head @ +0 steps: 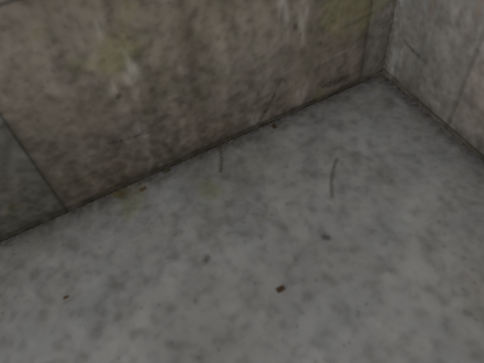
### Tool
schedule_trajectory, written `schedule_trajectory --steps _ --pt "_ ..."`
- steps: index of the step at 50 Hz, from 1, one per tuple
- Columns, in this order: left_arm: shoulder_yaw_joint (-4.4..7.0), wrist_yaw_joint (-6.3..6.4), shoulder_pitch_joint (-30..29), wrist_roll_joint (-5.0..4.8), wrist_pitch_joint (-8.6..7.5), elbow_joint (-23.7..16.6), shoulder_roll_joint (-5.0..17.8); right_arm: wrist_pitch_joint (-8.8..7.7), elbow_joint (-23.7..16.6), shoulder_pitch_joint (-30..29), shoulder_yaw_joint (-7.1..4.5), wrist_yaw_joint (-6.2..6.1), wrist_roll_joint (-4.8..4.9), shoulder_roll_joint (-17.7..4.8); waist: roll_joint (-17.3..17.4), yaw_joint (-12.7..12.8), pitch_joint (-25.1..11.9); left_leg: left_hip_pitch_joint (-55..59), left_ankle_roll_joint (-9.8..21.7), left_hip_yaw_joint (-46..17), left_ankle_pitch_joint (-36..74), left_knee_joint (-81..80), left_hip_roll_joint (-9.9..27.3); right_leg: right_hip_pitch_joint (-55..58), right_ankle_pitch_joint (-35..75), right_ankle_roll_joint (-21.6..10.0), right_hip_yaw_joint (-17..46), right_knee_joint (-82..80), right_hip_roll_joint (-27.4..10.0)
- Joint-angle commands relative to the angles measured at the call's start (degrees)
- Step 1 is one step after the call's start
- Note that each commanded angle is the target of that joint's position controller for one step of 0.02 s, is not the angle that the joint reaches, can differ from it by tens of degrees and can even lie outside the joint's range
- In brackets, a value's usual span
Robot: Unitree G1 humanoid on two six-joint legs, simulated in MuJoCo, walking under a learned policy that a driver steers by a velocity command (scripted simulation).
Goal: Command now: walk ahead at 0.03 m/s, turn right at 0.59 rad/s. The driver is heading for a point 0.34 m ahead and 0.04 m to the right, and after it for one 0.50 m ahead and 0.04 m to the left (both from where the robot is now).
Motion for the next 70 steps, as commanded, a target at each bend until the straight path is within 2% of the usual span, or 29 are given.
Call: schedule_trajectory --steps 1,7,13,17,18,19,20,22,25,31,34,38,39,40,41,42,44,46,52,57,61,63,64,65,66,67,68,69,70 --pt "2.28 0.98 -1.9 -0.71 -1.41 -4.4 9.6 -0.55 -3.3 -0.5 -1.69 -0.86 -0.39 -5.8 -9.7 -0.6 -8.7 -7.9 -0.3 -4.6 3.7 7.4 -0.2 11.5 24.2 -10.2 16.3 -11.0 -13.2" --pt "2.45 1.92 -0.5 -0.81 -0.75 -5.1 10.2 -0.98 -4.5 -1.8 -0.86 -0.29 0.26 -3.4 -9.8 0.5 -9.1 -4.8 -1.9 -5.8 7.9 -6.3 -2.4 13.3 19.3 -10.6 18.4 -10.2 -11.3" --pt "2.71 1.29 -1.9 -0.75 0.09 -6.0 11.0 -1.77 -5.0 -1.1 -0.85 0.81 0.77 -4.3 -11.2 1.1 -8.5 3.5 -1.4 -6.7 5.9 -17.4 -4.3 9.6 16.5 -10.8 25.1 -9.1 -10.3" --pt "2.46 1.35 -4.6 -1.78 0.82 -6.8 10.5 -2.70 -4.4 3.7 -1.23 1.72 0.81 -4.7 -11.0 -1.7 -9.3 12.8 0.7 -5.6 14.0 -33.7 -4.6 8.8 17.5 -7.8 27.6 -5.4 -7.2" --pt "2.08 1.58 -4.1 -1.96 0.93 -7.0 9.3 -2.75 -3.7 6.5 -1.74 1.69 0.45 -6.2 -8.7 -2.4 -10.8 20.0 2.4 -7.2 19.0 -38.1 -0.9 4.2 7.1 -5.2 25.7 -3.2 -4.7" --pt "1.02 1.47 -1.2 -1.37 0.99 -6.6 5.4 -2.30 -3.8 8.3 -2.35 1.34 -0.34 -9.4 2.8 -1.0 -12.3 28.2 7.0 -18.3 16.1 -40.8 11.1 -5.2 -13.7 -1.8 17.6 8.4 1.8" --pt "1.69 1.39 -0.9 -1.82 0.38 -8.3 7.1 -2.05 -3.5 8.2 -2.89 1.37 -1.70 -12.6 13.8 0.0 -7.5 25.7 15.5 -32.5 9.0 -44.7 19.4 -18.1 -22.2 0.4 8.0 18.6 8.1" --pt "2.91 1.08 -1.7 -0.94 -0.66 -7.0 11.5 -3.00 -5.7 4.0 -1.49 0.74 -0.69 -7.2 8.2 -0.2 -3.3 22.2 15.5 -29.3 -6.0 -46.8 17.0 -21.3 -13.7 2.1 8.6 29.2 1.8" --pt "1.81 0.44 -1.0 -0.54 -1.30 -5.3 7.1 -3.67 -5.0 6.2 -0.49 -0.11 0.60 -5.4 6.1 -1.3 -1.7 24.4 12.7 -21.6 -3.9 -47.9 12.2 -23.6 -6.1 4.3 6.8 32.3 1.0" --pt "-0.47 -0.67 -7.2 -1.01 -4.19 -7.0 2.7 -4.52 -3.6 11.7 -0.92 0.56 0.92 -7.9 6.8 -4.6 -0.6 22.7 13.2 -12.6 7.7 -49.7 10.5 -16.2 0.0 5.1 -0.9 13.7 -2.5" --pt "-0.62 -1.34 -7.5 -1.62 -4.83 -7.2 3.3 -4.43 -3.1 13.9 -1.27 1.41 1.53 -9.6 7.3 -4.9 -0.2 19.1 13.6 -11.0 9.2 -48.5 11.4 -7.9 -1.8 4.1 -3.1 5.9 -1.6" --pt "0.85 -1.19 2.6 -2.27 -4.77 -4.0 5.9 -4.02 -2.4 14.1 -0.32 2.30 2.03 -7.6 4.8 1.5 -2.7 12.6 11.1 -9.0 14.1 -40.1 10.8 11.7 2.1 0.2 -4.5 -4.1 0.6" --pt "1.95 -0.59 9.7 -2.27 -4.65 -2.5 8.2 -4.40 -2.6 13.5 0.81 2.52 1.34 -4.6 1.5 5.4 -6.9 8.4 8.3 -4.5 17.5 -28.5 7.2 22.0 1.4 -1.7 0.6 -5.5 -3.1" --pt "3.26 0.19 16.2 -0.82 -4.27 -2.4 14.7 -5.45 -5.8 13.8 2.67 2.85 -0.07 0.9 -15.1 6.5 -13.8 -8.2 3.4 1.9 4.7 -5.4 0.2 37.1 -3.3 -8.3 23.1 -9.0 -18.9" --pt "3.23 -0.36 18.5 -0.37 -4.80 -1.7 14.4 -6.49 -6.6 12.2 1.82 2.35 1.66 -2.3 -16.7 7.6 -14.1 -17.1 3.1 -3.5 -5.4 7.2 -2.0 34.3 -13.2 -13.9 37.9 -16.1 -24.3" --pt "1.83 -0.82 15.6 -0.35 -5.58 -1.7 10.3 -6.73 -6.7 10.8 0.59 2.36 3.00 -6.3 -12.1 6.6 -8.1 -20.4 4.5 -6.7 -1.9 12.1 1.2 30.2 -16.6 -12.6 32.8 -16.9 -22.7" --pt "0.30 -1.17 9.7 -0.46 -6.34 -1.9 5.7 -6.27 -6.0 9.6 0.52 2.61 2.55 -5.5 -9.8 3.9 -2.3 -19.5 5.2 -6.7 7.9 9.6 4.0 22.5 -11.0 -9.6 20.5 -19.4 -17.4" --pt "0.02 -1.07 6.4 -0.05 -6.91 -1.7 4.4 -5.23 -5.4 10.3 0.40 2.89 2.06 -4.0 -9.7 1.6 -0.2 -15.3 4.4 -7.4 14.0 7.0 4.8 17.0 0.1 -7.6 11.8 -21.9 -14.6" --pt "0.57 -0.30 6.1 0.31 -8.10 0.6 4.9 -4.04 -7.2 6.4 1.05 3.22 1.58 -0.7 -6.0 1.0 1.1 -14.8 2.1 -7.4 28.0 -6.6 2.2 15.0 16.6 -6.6 -2.6 -24.2 -12.7" --pt "1.14 0.52 9.8 -0.49 -7.40 3.7 6.9 -4.52 -11.4 -3.6 2.34 5.10 1.42 1.3 -4.0 4.4 4.1 -11.9 4.2 -1.3 33.0 -20.0 1.3 18.2 21.5 -5.2 -8.6 -24.2 -14.1" --pt "1.76 1.34 10.3 -0.87 -5.36 4.8 9.4 -4.53 -14.2 -4.4 1.42 6.38 1.62 -1.0 -6.9 2.2 0.0 -7.6 8.1 4.0 23.4 -22.7 -3.2 27.0 51.2 -3.4 -11.5 -13.5 -15.6" --pt "2.08 1.99 9.8 -0.79 -4.20 4.4 11.1 -3.97 -12.9 4.9 -0.55 5.99 1.87 -4.9 -9.1 -3.4 -6.8 5.0 11.0 5.7 18.5 -22.4 -7.1 27.0 65.4 -2.4 -12.2 1.3 -15.2" --pt "1.73 2.32 9.0 -1.07 -4.15 4.0 10.7 -3.75 -11.2 13.6 -2.18 4.83 1.80 -8.0 -7.9 -8.5 -10.7 19.8 13.4 3.2 23.2 -28.1 -7.3 19.4 60.3 -0.2 -13.0 14.2 -12.9" --pt "0.05 2.01 11.6 0.76 -5.16 2.5 6.0 -3.04 -10.0 18.7 -2.79 3.17 1.09 -11.9 3.5 -7.7 -16.9 39.7 16.6 -13.1 35.3 -25.4 4.3 1.9 18.7 1.9 -11.5 32.7 -8.1" --pt "-2.00 0.66 17.8 0.31 -6.91 0.8 1.5 -3.56 -12.3 15.1 -2.68 3.04 0.00 -14.6 13.0 -1.9 -27.3 54.9 30.3 -46.5 37.3 -31.7 20.3 -17.2 -24.0 4.9 -1.8 52.5 3.4" --pt "-0.21 -0.13 11.0 -1.64 -8.02 1.8 8.9 -3.45 -12.4 15.8 -1.48 2.94 -0.01 -9.0 2.1 -6.9 -28.0 51.2 27.0 -39.9 42.0 -35.0 18.4 -18.3 -20.4 4.5 6.7 53.5 -0.3" --pt "-0.48 -0.29 5.3 -2.96 -8.26 -0.3 8.8 -3.73 -12.3 13.2 -0.80 2.90 -0.12 -7.3 0.0 -5.9 -18.6 43.6 24.8 -30.3 48.0 -35.3 16.5 -20.5 -17.2 4.2 4.9 50.3 -2.0" --pt "-0.85 0.23 4.2 -2.02 -8.09 -0.1 7.3 -4.03 -11.9 10.3 -0.45 2.92 0.51 -6.2 -5.4 -3.1 -12.1 34.1 22.2 -23.7 51.1 -35.8 13.8 -19.8 -14.4 4.5 3.3 45.2 -4.7" --pt "-0.55 0.63 4.0 -0.85 -7.45 0.2 7.5 -4.07 -12.2 7.6 -0.01 2.66 0.78 -4.7 -5.2 -1.4 -9.3 27.2 20.9 -19.9 51.7 -37.3 12.0 -17.1 -12.7 4.9 2.8 41.1 -6.1"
